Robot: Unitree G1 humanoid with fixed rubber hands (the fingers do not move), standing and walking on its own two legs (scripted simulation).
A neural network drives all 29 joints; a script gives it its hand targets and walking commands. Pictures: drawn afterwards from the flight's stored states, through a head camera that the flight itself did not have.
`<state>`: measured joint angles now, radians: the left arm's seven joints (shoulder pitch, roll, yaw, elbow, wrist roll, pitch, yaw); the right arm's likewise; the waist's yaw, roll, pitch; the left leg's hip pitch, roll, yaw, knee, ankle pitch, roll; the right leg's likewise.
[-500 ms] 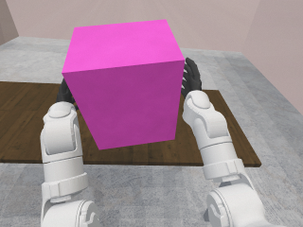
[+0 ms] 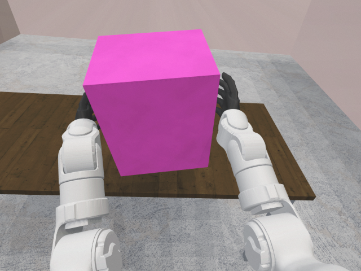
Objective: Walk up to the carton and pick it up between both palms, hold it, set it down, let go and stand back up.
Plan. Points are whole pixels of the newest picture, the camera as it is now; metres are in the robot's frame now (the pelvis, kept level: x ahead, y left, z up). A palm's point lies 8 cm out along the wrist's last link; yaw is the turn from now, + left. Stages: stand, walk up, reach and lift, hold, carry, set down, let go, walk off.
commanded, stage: set down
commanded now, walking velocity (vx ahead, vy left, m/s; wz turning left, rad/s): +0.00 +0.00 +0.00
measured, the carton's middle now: (158, 107) +0.42 +0.01 +0.21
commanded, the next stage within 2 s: none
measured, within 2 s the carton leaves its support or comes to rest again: neither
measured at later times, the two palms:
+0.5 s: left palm (92, 143) +0.37 +0.16 +0.15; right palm (227, 117) +0.38 -0.13 +0.21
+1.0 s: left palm (99, 146) +0.41 +0.16 +0.11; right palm (216, 118) +0.43 -0.13 +0.17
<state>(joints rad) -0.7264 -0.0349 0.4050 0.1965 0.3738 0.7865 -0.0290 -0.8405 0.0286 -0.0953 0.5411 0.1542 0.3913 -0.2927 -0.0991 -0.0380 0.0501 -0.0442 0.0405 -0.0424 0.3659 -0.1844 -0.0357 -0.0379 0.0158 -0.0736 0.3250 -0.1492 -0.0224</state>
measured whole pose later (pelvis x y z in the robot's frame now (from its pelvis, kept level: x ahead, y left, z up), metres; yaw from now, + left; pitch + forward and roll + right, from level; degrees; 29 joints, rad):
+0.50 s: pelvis -0.01 +0.00 +0.00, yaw +0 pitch -9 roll +0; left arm -0.67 -0.08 0.46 0.30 0.46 0.62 -0.11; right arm -0.84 0.09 -0.24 0.71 -0.06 0.08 -0.13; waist -0.08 -0.04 0.10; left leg -0.01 0.04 -0.03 0.34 -0.17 -0.03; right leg -0.02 0.02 -0.07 0.33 -0.15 -0.02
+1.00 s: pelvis +0.03 +0.00 +0.00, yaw -1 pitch -6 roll +0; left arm -0.57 -0.11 0.43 0.31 0.39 0.44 -0.01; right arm -0.82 0.07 -0.20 0.78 -0.07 -0.10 -0.13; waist -0.06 -0.04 0.13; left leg -0.02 0.04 -0.01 0.31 -0.20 -0.04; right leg -0.05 0.01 -0.05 0.32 -0.17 -0.01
